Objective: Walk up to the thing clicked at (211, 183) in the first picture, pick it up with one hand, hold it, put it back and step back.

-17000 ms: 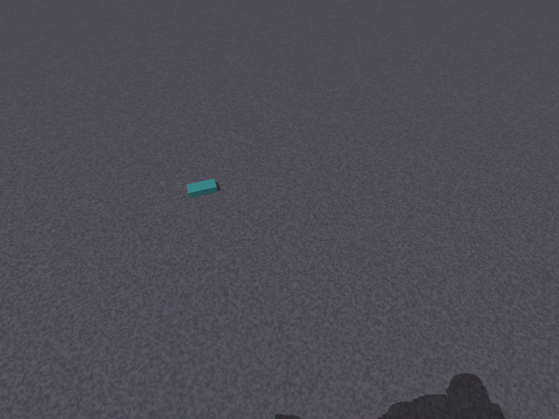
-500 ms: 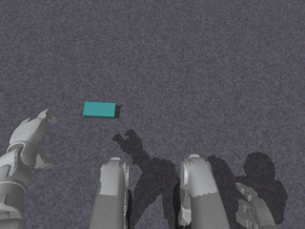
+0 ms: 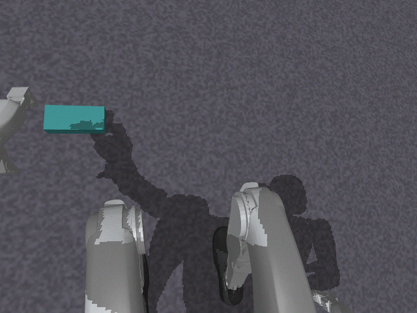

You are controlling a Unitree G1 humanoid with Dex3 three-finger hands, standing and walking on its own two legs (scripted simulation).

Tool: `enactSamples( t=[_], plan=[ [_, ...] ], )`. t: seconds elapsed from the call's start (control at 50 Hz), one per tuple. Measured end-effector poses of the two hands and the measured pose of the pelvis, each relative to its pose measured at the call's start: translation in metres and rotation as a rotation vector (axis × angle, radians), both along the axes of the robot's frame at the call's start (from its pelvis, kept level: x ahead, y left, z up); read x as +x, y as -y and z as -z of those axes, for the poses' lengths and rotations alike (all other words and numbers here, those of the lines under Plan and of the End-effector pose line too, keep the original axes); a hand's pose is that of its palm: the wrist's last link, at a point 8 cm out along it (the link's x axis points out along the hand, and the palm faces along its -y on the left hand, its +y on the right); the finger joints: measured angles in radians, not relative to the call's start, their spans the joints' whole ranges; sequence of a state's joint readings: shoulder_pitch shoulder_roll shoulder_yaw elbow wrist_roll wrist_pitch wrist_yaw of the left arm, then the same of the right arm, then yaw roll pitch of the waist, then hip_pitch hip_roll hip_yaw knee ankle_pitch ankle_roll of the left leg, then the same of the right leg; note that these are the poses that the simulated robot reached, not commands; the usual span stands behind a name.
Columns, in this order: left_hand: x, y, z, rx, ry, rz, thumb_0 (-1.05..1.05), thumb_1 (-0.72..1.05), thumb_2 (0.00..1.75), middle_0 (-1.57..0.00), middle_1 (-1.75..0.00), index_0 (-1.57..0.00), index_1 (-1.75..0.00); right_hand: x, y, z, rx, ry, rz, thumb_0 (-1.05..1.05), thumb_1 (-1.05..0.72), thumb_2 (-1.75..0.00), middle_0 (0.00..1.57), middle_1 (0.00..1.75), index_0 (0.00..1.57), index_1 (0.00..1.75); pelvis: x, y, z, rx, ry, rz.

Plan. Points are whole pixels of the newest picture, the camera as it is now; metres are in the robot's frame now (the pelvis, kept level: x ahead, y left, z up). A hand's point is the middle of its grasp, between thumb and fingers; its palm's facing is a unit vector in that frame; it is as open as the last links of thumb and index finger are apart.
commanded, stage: rise first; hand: left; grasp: from above
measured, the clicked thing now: (76, 119) +0.57 +0.27 -0.36
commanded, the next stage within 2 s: none
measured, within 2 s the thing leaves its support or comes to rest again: neither
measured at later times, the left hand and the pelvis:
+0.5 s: hand (30, 128) +0.49 +0.32 -0.21, palm faces -0.48 -0.04 -0.88, open 13.9 cm; pelvis +0.01 +0.00 -0.04, yaw -2 degrees
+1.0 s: hand (37, 125) +0.50 +0.32 -0.23, palm faces -0.47 -0.05 -0.88, open 14.0 cm; pelvis +0.01 +0.00 -0.05, yaw -4 degrees
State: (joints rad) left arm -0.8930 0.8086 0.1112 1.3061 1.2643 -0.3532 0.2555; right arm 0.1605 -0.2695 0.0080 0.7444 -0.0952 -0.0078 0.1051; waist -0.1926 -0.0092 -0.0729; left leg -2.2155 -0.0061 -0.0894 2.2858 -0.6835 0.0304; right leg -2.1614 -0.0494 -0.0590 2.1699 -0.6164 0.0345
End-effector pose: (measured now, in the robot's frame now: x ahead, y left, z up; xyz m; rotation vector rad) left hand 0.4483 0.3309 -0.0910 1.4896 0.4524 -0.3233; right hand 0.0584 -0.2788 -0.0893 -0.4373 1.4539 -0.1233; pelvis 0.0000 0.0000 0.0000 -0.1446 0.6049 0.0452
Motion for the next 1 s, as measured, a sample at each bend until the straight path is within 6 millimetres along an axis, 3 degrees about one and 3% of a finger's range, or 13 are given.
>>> enactSamples(
  t=[0.26, 0.5, 1.0],
  plan=[
    [0.030, 0.011, 0.033, 0.014, -0.007, 0.031, 0.00, -0.48, 0.98, -0.11, -0.93, -0.11, -0.92, -0.006, 0.000, 0.016, 0.005, -0.062, -0.026, 0.00, -0.90, -0.90, 0.21, 0.30, 0.21, 0.30, 0.005, 0.003, 0.021, -0.010, -0.002, 0.011],
    [0.046, 0.010, 0.058, 0.022, -0.002, 0.007, 0.00, -0.47, 0.96, -0.13, -0.93, -0.13, -0.92, -0.012, 0.004, 0.023, -0.006, -0.116, -0.047, 0.00, -0.91, -0.90, 0.21, 0.30, 0.20, 0.30, 0.010, 0.004, 0.035, -0.022, -0.008, 0.026],
    [0.059, 0.014, 0.080, 0.004, 0.005, 0.017, 0.00, -0.49, 0.97, -0.10, -0.98, -0.11, -0.97, -0.024, -0.007, 0.024, -0.010, -0.140, -0.058, 0.00, -0.91, -0.90, 0.21, 0.30, 0.20, 0.30, 0.009, 0.000, 0.048, -0.047, 0.011, 0.037]
  ],
)
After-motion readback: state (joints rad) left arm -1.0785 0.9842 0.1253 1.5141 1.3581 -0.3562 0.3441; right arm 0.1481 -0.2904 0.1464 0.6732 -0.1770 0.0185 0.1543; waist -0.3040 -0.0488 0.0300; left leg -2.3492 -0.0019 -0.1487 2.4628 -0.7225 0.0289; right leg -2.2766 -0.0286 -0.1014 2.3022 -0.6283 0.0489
